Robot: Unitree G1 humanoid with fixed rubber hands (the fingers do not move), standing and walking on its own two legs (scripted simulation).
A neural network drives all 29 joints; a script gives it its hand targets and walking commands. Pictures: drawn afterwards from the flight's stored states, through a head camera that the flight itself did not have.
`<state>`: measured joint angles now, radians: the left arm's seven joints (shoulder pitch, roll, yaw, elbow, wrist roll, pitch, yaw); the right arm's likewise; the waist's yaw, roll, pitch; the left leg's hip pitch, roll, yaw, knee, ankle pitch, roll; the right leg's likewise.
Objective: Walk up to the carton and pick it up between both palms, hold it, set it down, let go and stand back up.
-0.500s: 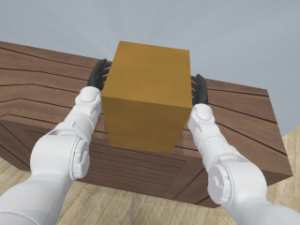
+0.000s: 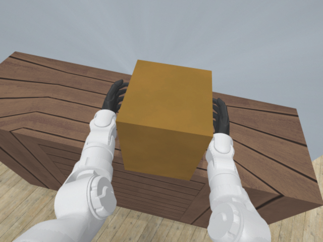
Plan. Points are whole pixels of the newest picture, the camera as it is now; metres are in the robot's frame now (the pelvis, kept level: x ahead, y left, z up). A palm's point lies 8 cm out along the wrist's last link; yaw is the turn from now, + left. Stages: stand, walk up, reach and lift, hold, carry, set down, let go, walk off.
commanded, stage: reach and lift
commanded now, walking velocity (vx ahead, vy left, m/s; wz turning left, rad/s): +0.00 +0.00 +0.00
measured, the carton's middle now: (165, 123) +0.41 +0.02 +0.03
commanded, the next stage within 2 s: none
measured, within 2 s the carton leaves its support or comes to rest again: leaves its support in 1.24 s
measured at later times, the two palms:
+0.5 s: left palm (110, 109) +0.41 +0.17 +0.08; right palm (220, 130) +0.38 -0.12 +0.07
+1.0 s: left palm (111, 108) +0.41 +0.17 +0.08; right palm (220, 130) +0.38 -0.12 +0.06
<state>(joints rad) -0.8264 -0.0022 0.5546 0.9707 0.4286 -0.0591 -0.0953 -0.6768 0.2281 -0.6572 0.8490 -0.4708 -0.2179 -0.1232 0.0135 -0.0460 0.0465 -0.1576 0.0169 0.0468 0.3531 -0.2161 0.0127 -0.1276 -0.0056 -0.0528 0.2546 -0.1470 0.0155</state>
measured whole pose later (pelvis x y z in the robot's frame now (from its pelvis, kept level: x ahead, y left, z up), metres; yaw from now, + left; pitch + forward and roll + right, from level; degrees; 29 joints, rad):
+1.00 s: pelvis +0.00 +0.00 +0.00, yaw +1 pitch +2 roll -1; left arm -0.80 -0.01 0.50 0.90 0.41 -0.02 -0.10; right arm -0.64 0.21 -0.58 0.86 -0.39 -0.27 -0.15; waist 0.01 -0.05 0.04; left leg -0.16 0.01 0.04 0.32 -0.20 0.01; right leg -0.12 -0.01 -0.06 0.22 -0.13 0.01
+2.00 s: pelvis -0.03 +0.00 +0.00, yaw +2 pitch -8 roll -1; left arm -0.74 -0.04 0.33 0.47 0.36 0.43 -0.03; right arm -0.64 0.05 -0.20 0.74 -0.02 0.00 -0.17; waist -0.05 -0.07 0.10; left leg -0.01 0.01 0.02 0.33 -0.18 0.01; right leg 0.03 -0.01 -0.09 0.23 -0.12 0.01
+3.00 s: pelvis -0.03 -0.01 +0.00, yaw +3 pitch -12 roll -1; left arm -0.76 -0.04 0.34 0.17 0.43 0.75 -0.09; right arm -0.72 0.00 -0.06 0.59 0.13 0.22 -0.20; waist -0.11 -0.08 0.11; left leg 0.06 0.01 0.01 0.31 -0.17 0.00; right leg 0.09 -0.01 -0.10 0.23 -0.13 0.00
